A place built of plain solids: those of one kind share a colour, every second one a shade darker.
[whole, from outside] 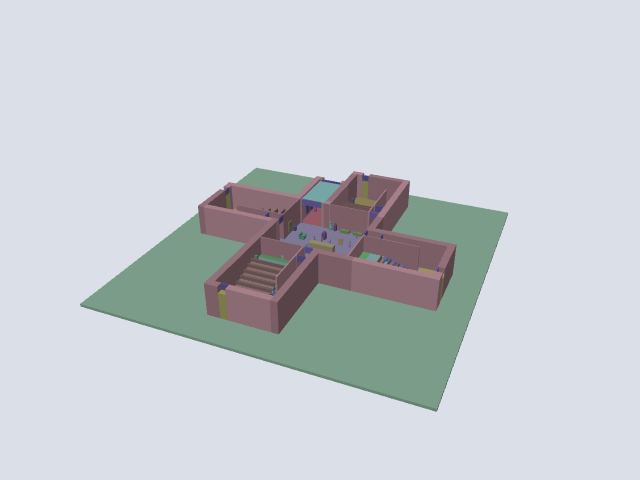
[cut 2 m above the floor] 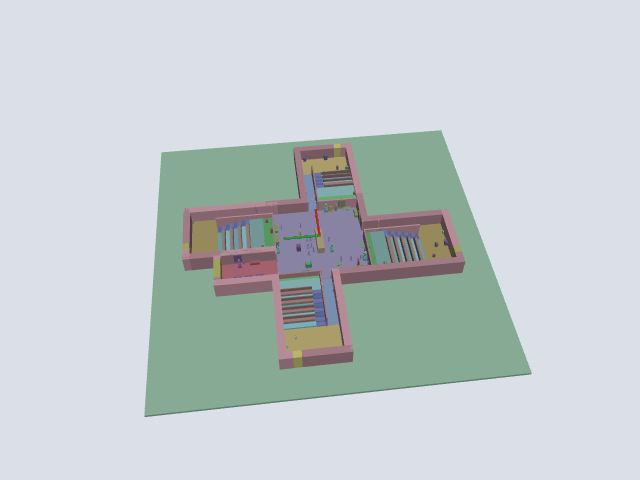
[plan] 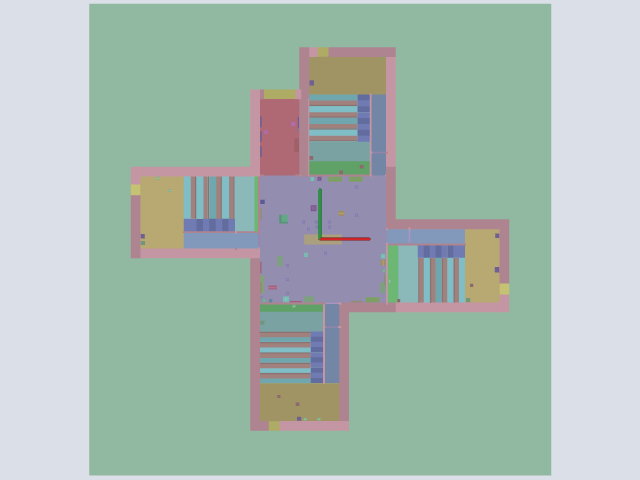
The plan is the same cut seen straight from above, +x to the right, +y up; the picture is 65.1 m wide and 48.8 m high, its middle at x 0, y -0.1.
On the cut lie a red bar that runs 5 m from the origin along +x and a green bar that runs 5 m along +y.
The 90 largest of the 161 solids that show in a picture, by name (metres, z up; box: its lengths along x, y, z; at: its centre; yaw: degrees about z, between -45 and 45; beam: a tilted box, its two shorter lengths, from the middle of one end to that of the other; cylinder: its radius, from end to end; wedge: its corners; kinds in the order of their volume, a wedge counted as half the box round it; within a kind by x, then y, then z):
{
 "wall_1": {"box": [1.0, 6.4, 4.8], "at": [-18.75, 1.25, 1.8]},
 "wall_2": {"box": [1.0, 1.8, 4.8], "at": [-18.75, 6.45, 1.8]},
 "wall_3": {"box": [13.15, 1.0, 4.8], "at": [-12.68, -1.45, 1.8]},
 "wall_4": {"box": [13.15, 1.0, 4.8], "at": [-12.68, 6.85, 1.8]},
 "wall_5": {"box": [7.85, 0.2, 4.8], "at": [-10.03, 0.7, 1.8]},
 "wall_6": {"box": [1.0, 13.85, 4.8], "at": [-6.6, -12.57, 1.8]},
 "wall_7": {"box": [1.0, 6.41, 4.8], "at": [-6.6, -4.25, 1.8]},
 "wall_8": {"box": [1.0, 8.85, 4.8], "at": [-6.6, 10.78, 1.8]},
 "wall_9": {"box": [0.2, 6.05, 4.8], "at": [-6.2, 3.53, 1.8]},
 "wall_10": {"box": [0.2, 6.05, 4.8], "at": [-6.2, 3.53, 1.8]},
 "wall_11": {"box": [1.89, 1.0, 4.8], "at": [-6.16, -19.0, 1.8]},
 "wall_12": {"box": [6.9, 0.2, 4.8], "at": [-2.85, -6.55, 1.8]},
 "wall_13": {"box": [0.6, 1.0, 4.8], "at": [-2.2, 14.7, 1.8]},
 "wall_14": {"box": [0.91, 8.05, 4.8], "at": [-1.65, 10.38, 1.8]},
 "wall_15": {"box": [1.0, 5.22, 4.8], "at": [-1.6, 16.89, 1.8]},
 "wall_16": {"box": [0.91, 7.94, 4.8], "at": [-1.55, 10.32, 1.8]},
 "wall_17": {"box": [1.86, 1.0, 4.8], "at": [-1.17, 19.0, 1.8]},
 "wall_18": {"box": [7.06, 1.0, 4.8], "at": [-0.58, -19.0, 1.8]},
 "wall_19": {"box": [0.2, 8.3, 4.8], "at": [0.4, -10.6, 1.8]},
 "wall_20": {"box": [6.55, 0.2, 4.8], "at": [2.08, 6.45, 1.8]},
 "wall_21": {"box": [1.0, 13.05, 4.8], "at": [2.45, -12.97, 1.8]},
 "wall_22": {"box": [6.84, 1.0, 4.8], "at": [4.28, 19.0, 1.8]},
 "wall_23": {"box": [5.66, 1.0, 4.8], "at": [4.87, -6.95, 1.8]},
 "wall_24": {"box": [0.2, 8.45, 4.8], "at": [5.15, 10.57, 1.8]},
 "wall_25": {"box": [0.2, 6.3, 4.8], "at": [6.8, -3.5, 1.8]},
 "wall_26": {"box": [1.0, 6.25, 4.8], "at": [7.2, 4.22, 1.8]},
 "wall_27": {"box": [1.0, 13.95, 4.8], "at": [7.2, 12.53, 1.8]},
 "wall_28": {"box": [8.15, 0.2, 4.8], "at": [10.78, -0.55, 1.8]},
 "wall_29": {"box": [13.35, 1.0, 4.8], "at": [12.57, -6.95, 1.8]},
 "wall_30": {"box": [12.55, 1.0, 4.8], "at": [12.97, 1.5, 1.8]},
 "wall_31": {"box": [1.0, 1.82, 4.8], "at": [18.75, -6.54, 1.8]},
 "wall_32": {"box": [1.0, 6.53, 4.8], "at": [18.75, -1.26, 1.8]},
 "ground_under_all_1": {"box": [46.97, 47.95, 0.4], "at": [0.03, -0.06, -0.75]},
 "step_screen_tier_1": {"box": [1.3, 4.4, 0.85], "at": [-13.2, 4.25, -0.17]},
 "step_screen_tier_2": {"box": [1.3, 4.4, 1.1], "at": [-11.9, 4.25, -0.05]},
 "step_screen_tier_3": {"box": [1.3, 4.4, 1.35], "at": [-10.6, 4.25, 0.07]},
 "step_screen_tier_4": {"box": [1.3, 4.4, 1.6], "at": [-9.3, 4.25, 0.2]},
 "step_screen_tier_5": {"box": [5.25, 1.05, 0.89], "at": [-3.58, -14.12, -0.15]},
 "step_screen_tier_6": {"box": [5.25, 1.05, 1.18], "at": [-3.58, -13.07, -0.01]},
 "step_screen_tier_7": {"box": [5.25, 1.05, 1.47], "at": [-3.58, -12.03, 0.14]},
 "step_screen_tier_8": {"box": [5.25, 1.05, 1.76], "at": [-3.58, -10.97, 0.28]},
 "step_screen_tier_9": {"box": [5.25, 1.05, 2.05], "at": [-3.58, -9.93, 0.42]},
 "step_screen_tier_10": {"box": [5.0, 1.2, 1.8], "at": [1.3, 10.5, 0.3]},
 "step_screen_tier_11": {"box": [5.0, 1.2, 1.5], "at": [1.3, 11.7, 0.15]},
 "step_screen_tier_12": {"box": [5.0, 1.2, 1.2], "at": [1.3, 12.9, 0.0]},
 "step_screen_tier_13": {"box": [5.0, 1.2, 0.9], "at": [1.3, 14.1, -0.15]},
 "step_screen_tier_14": {"box": [1.2, 4.65, 2.2], "at": [10.55, -4.22, 0.5]},
 "step_screen_tier_15": {"box": [1.2, 4.65, 1.8], "at": [11.75, -4.22, 0.3]},
 "step_screen_tier_16": {"box": [1.2, 4.65, 1.4], "at": [12.95, -4.22, 0.1]},
 "step_screen_tier_17": {"box": [1.2, 4.65, 1.0], "at": [14.15, -4.22, -0.1]},
 "floor_atrium_1": {"box": [13.0, 13.0, 0.6], "at": [0.3, -0.05, -0.3]},
 "step_screen_head_1": {"box": [2.0, 5.75, 1.6], "at": [-7.65, 3.58, 0.2]},
 "step_screen_head_2": {"box": [6.6, 2.0, 2.05], "at": [-2.9, -8.4, 0.42]},
 "step_screen_head_3": {"box": [6.35, 2.0, 1.8], "at": [1.97, 8.9, 0.3]},
 "step_screen_head_4": {"box": [2.0, 6.0, 2.2], "at": [8.95, -3.55, 0.5]},
 "floor_screen_front_1": {"box": [4.5, 7.5, 0.6], "at": [-16.1, 2.7, -0.3]},
 "floor_screen_front_2": {"box": [8.25, 3.95, 0.6], "at": [-2.08, -16.62, -0.3]},
 "floor_screen_front_3": {"box": [8.0, 3.9, 0.6], "at": [2.8, 16.65, -0.3]},
 "floor_screen_front_4": {"box": [3.6, 7.65, 0.6], "at": [16.55, -2.73, -0.3]},
 "step_screen_back_1": {"box": [0.45, 5.75, 1.6], "at": [-6.43, 3.58, 0.2]},
 "step_screen_back_2": {"box": [6.6, 0.85, 2.05], "at": [-2.9, -6.98, 0.42]},
 "step_screen_back_3": {"box": [6.35, 1.45, 1.8], "at": [1.97, 7.18, 0.3]},
 "step_screen_back_4": {"box": [1.15, 6.0, 2.2], "at": [7.38, -3.55, 0.5]},
 "floor_screen_passage_1": {"box": [7.65, 1.75, 0.6], "at": [-10.03, -0.17, -0.3]},
 "floor_screen_passage_2": {"box": [1.65, 8.1, 0.6], "at": [1.22, -10.6, -0.3]},
 "floor_screen_passage_3": {"box": [1.65, 8.25, 0.6], "at": [5.97, 10.57, -0.3]},
 "floor_screen_passage_4": {"box": [7.95, 1.65, 0.6], "at": [10.78, 0.27, -0.3]},
 "door_leaf_1": {"box": [0.97, 1.1, 3.87], "at": [-18.77, 5.0, 1.33]},
 "door_leaf_2": {"box": [1.1, 0.97, 3.87], "at": [-4.66, -19.02, 1.33]},
 "door_leaf_3": {"box": [3.2, 0.97, 3.87], "at": [-4.1, 14.71, 1.33]},
 "door_leaf_4": {"box": [1.1, 0.97, 3.87], "at": [0.31, 19.02, 1.33]},
 "door_leaf_5": {"box": [0.97, 1.1, 3.87], "at": [18.77, -5.08, 1.33]},
 "step_screen_aisle_1": {"box": [0.65, 1.35, 1.35], "at": [-10.28, 1.38, 0.07]},
 "step_screen_aisle_2": {"box": [0.65, 1.35, 1.48], "at": [-9.62, 1.38, 0.14]},
 "step_screen_aisle_3": {"box": [0.65, 1.35, 1.6], "at": [-8.97, 1.38, 0.2]},
 "step_screen_aisle_4": {"box": [1.35, 0.53, 1.61], "at": [-0.28, -11.24, 0.21]},
 "step_screen_aisle_5": {"box": [1.35, 0.53, 1.76], "at": [-0.28, -10.71, 0.28]},
 "step_screen_aisle_6": {"box": [1.35, 0.53, 1.91], "at": [-0.28, -10.19, 0.35]},
 "step_screen_aisle_7": {"box": [1.35, 0.53, 2.05], "at": [-0.28, -9.66, 0.42]},
 "step_screen_aisle_8": {"box": [1.35, 0.6, 1.8], "at": [4.47, 10.2, 0.3]},
 "step_screen_aisle_9": {"box": [1.35, 0.6, 1.65], "at": [4.47, 10.8, 0.23]},
 "step_screen_aisle_10": {"box": [1.35, 0.6, 1.5], "at": [4.47, 11.4, 0.15]},
 "step_screen_aisle_11": {"box": [0.6, 1.35, 2.2], "at": [10.25, -1.23, 0.5]},
 "step_screen_aisle_12": {"box": [0.6, 1.35, 2.0], "at": [10.85, -1.23, 0.4]},
 "step_screen_aisle_13": {"box": [0.6, 1.35, 1.8], "at": [11.45, -1.23, 0.3]},
 "step_screen_aisle_14": {"box": [0.6, 1.35, 1.6], "at": [12.05, -1.23, 0.2]},
 "step_screen_aisle_15": {"box": [0.6, 1.35, 1.4], "at": [12.65, -1.23, 0.1]},
 "floor_entrance_1": {"box": [4.2, 7.85, 0.6], "at": [-4.1, 10.38, -0.3]},
 "ceil_entrance_1": {"box": [4.2, 7.85, 0.3], "at": [-4.1, 10.38, 3.75]},
 "concessions_1": {"box": [3.8, 1.0, 1.1], "at": [0.3, -0.05, 0.55]}
}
